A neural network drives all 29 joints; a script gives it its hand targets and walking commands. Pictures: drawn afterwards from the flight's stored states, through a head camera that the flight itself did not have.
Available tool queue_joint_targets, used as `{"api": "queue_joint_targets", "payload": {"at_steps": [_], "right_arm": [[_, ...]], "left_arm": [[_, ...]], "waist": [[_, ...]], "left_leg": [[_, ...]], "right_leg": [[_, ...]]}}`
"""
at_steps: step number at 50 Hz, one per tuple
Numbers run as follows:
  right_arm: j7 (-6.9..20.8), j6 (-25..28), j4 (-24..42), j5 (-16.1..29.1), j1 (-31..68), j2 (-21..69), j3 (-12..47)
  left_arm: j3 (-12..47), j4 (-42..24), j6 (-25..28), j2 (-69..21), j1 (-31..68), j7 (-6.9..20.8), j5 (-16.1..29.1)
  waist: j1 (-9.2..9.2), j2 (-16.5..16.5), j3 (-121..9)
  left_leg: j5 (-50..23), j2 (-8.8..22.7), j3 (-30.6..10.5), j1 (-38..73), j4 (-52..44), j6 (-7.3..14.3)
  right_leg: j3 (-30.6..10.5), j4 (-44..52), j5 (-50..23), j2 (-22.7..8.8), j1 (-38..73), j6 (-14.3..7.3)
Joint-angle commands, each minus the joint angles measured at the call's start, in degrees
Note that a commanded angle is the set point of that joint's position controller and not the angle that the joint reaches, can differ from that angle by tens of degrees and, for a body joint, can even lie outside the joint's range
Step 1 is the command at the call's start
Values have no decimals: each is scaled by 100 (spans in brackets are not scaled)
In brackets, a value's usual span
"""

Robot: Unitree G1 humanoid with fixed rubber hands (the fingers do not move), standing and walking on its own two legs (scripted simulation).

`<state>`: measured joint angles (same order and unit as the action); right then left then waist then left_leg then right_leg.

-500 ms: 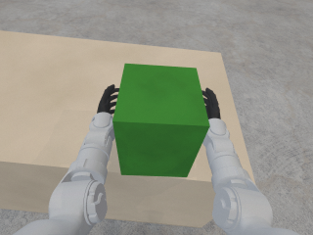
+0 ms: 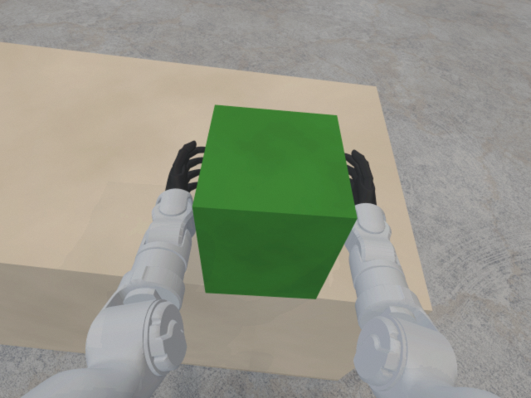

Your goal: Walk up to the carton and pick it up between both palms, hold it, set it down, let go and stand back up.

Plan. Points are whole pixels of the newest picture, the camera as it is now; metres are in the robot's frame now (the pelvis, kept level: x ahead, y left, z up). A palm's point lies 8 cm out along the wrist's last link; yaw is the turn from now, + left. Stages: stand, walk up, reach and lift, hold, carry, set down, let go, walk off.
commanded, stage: set down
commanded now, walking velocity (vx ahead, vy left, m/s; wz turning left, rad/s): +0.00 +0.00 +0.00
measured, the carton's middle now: (268, 207) +0.40 +0.00 +0.04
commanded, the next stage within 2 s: none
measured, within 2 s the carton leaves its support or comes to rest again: neither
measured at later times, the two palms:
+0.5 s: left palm (180, 182) +0.41 +0.15 +0.08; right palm (359, 196) +0.40 -0.14 +0.08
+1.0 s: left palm (182, 187) +0.42 +0.15 +0.06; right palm (358, 195) +0.41 -0.15 +0.07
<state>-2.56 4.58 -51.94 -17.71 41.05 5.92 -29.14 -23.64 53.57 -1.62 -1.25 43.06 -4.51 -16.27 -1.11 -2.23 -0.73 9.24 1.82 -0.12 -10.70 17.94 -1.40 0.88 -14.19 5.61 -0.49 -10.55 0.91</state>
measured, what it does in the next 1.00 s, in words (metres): stands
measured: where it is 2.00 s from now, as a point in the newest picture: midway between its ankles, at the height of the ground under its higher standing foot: outside the picture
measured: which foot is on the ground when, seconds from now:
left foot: down 0.00-1.00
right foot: down 0.00-1.00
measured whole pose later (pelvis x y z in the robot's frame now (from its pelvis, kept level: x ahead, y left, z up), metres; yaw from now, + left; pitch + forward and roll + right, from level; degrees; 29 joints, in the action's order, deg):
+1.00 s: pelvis -0.02 -0.01 -0.02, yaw +0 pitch +14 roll -1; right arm -10.3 0.3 -62.6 2.1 51.9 -2.1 -14.3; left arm -6.6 67.0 0.8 8.1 53.1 -8.5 5.9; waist -0.8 -0.2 -8.7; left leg 11.4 3.3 -1.2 -32.2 29.5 -2.2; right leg 1.7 -24.2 7.0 1.0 -31.3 -0.3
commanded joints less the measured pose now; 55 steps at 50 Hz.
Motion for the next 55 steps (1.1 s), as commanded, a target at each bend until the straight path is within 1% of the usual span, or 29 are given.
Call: {"api": "queue_joint_targets", "payload": {"at_steps": [1,2,6,7,11,16,18,21,23,25,26,27,28,32,33,34,37,38,39,43,46,47,48,49,50,51,52,53,55], "right_arm": [[579,465,617,-183,3624,1935,1299],[574,462,563,-210,3629,1998,1253],[439,457,544,-111,3456,1303,1083],[403,432,447,-144,3484,1371,1027],[193,343,383,-62,3491,658,714],[47,201,309,69,3678,357,643],[-11,180,301,145,3681,-57,634],[-148,125,138,287,3781,-238,767],[-271,124,125,617,3815,-892,939],[-388,38,-41,949,4015,-845,1213],[-413,-12,-166,977,4094,-530,1322],[-448,-17,-142,1081,4101,-765,1323],[-480,-31,-216,1140,4166,-654,1385],[-635,-48,-225,1508,4309,-1109,1490],[-666,-67,-390,1505,4309,-779,1533],[-696,-23,-197,1621,4261,-1190,1514],[-748,19,-227,1684,4245,-961,1517],[-752,51,-157,1671,4258,-1027,1479],[-746,63,-145,1658,4211,-1008,1445],[-769,25,30,1617,4144,-1262,1422],[-794,-78,265,1873,4267,-1838,1480],[-795,-118,473,2017,4380,-1935,1501],[-796,-172,401,2113,4309,-1982,1569],[-785,-210,698,2276,4384,-2248,1595],[-771,-293,555,2400,4378,-2173,1705],[-760,-349,795,2562,4473,-2413,1789],[-749,-453,750,2735,4538,-2587,1911],[-727,-556,963,2958,4634,-2805,2009],[-669,-844,688,3222,4627,-2796,2267]], "left_arm": [[1235,-817,288,-2461,4062,619,-14],[1230,-808,293,-2508,4096,614,-49],[1033,-765,376,-1748,3982,489,-9],[996,-710,406,-1741,4076,457,-36],[813,-702,495,-940,4257,204,39],[873,-544,466,-572,4496,14,309],[840,-482,468,-205,4430,-66,427],[852,-153,574,126,4455,-180,629],[917,-179,629,698,4479,-327,844],[1130,82,654,770,4618,-420,1135],[1256,372,703,546,4647,-418,1228],[1269,440,726,746,4605,-448,1337],[1335,594,755,630,4536,-457,1423],[1626,694,737,975,4616,-521,1805],[1666,826,753,702,4564,-491,1787],[1631,611,727,1026,4516,-495,1845],[1645,612,826,929,4391,-381,1909],[1628,521,863,992,4453,-366,1913],[1651,504,898,942,4405,-342,1916],[1585,274,816,1183,4331,-332,1899],[1678,51,578,1617,4404,-392,2132],[1755,-152,499,1709,4482,-423,2236],[1810,-140,434,1755,4389,-436,2358],[1876,-393,365,2012,4480,-464,2515],[1969,-335,286,1971,4356,-459,2611],[1965,-492,197,2199,4468,-465,2719],[2077,-572,76,2279,4522,-490,2864],[2149,-892,-62,2485,4655,-522,3016],[2278,-707,-358,2496,4525,-524,3160]], "waist": [[-55,558,-3203],[-65,538,-3134],[-7,483,-3055],[-31,419,-2926],[-24,515,-2818],[-39,474,-3136],[4,426,-3445],[67,279,-3496],[158,341,-3825],[171,289,-3884],[139,200,-3712],[142,231,-3858],[139,194,-3791],[52,403,-4396],[41,423,-4182],[51,555,-4522],[-6,499,-4474],[11,569,-4585],[-41,600,-4566],[-55,597,-4840],[-75,566,-5188],[-148,583,-5340],[-139,545,-5307],[-163,605,-5628],[-162,563,-5536],[-105,593,-5684],[-106,592,-5804],[-63,652,-5985],[-35,561,-5544]], "left_leg": [[-1461,-234,641,652,-94,-314],[-1448,-240,639,621,-73,-321],[-1426,-238,719,516,-68,-272],[-1303,-229,705,402,-48,-242],[-922,-200,721,342,-25,-176],[-617,-185,698,293,62,-107],[-707,-196,693,269,108,-108],[-616,-198,676,-37,163,-65],[-774,-211,682,-1,225,-100],[-751,-212,627,-252,331,-99],[-552,-210,588,-454,370,-56],[-556,-194,552,-420,401,-66],[-562,-191,527,-489,459,-52],[-1148,-166,482,-336,723,-161],[-1160,-156,432,-428,813,-156],[-1412,-165,443,-255,857,-182],[-1688,-181,405,-353,1033,-132],[-1792,-182,396,-346,1076,-157],[-1824,-185,367,-368,1106,-162],[-1898,-215,381,-490,1147,-173],[-1911,-219,374,-554,1141,-182],[-2000,-223,350,-479,1212,-182],[-2028,-201,338,-490,1264,-177],[-2169,-201,296,-367,1340,-172],[-2217,-186,280,-362,1411,-161],[-2189,-191,293,-300,1432,-165],[-2188,-152,271,-340,1451,-163],[-2216,-154,267,-265,1472,-171],[-1886,-127,215,-381,1475,-103]], "right_leg": [[436,-274,-1506,219,1496,55],[432,-268,-1467,220,1443,59],[405,-309,-1414,221,1373,43],[409,-319,-1237,214,1268,60],[413,-319,-520,204,717,17],[415,-367,-139,225,264,-48],[399,-433,-310,243,325,-62],[343,-525,-263,222,295,-54],[328,-608,-528,267,284,-77],[270,-691,-517,279,230,-86],[249,-702,-284,249,92,-94],[261,-720,-339,252,75,-129],[261,-737,-319,233,-13,-136],[255,-854,-920,291,-174,-185],[247,-877,-874,256,-323,-196],[229,-894,-1151,277,-179,-209],[208,-980,-1386,229,-211,-197],[200,-1027,-1466,229,-193,-198],[208,-1029,-1481,226,-228,-208],[142,-1141,-1821,225,64,-164],[161,-1201,-2023,274,226,-116],[175,-1228,-2087,303,203,-129],[165,-1262,-2132,295,121,-133],[202,-1277,-2239,336,104,-160],[194,-1314,-2227,328,-10,-145],[176,-1350,-2280,350,-27,-131],[205,-1366,-2285,368,20,-142],[202,-1387,-2300,386,54,-141],[200,-1352,-1827,385,-232,-151]]}}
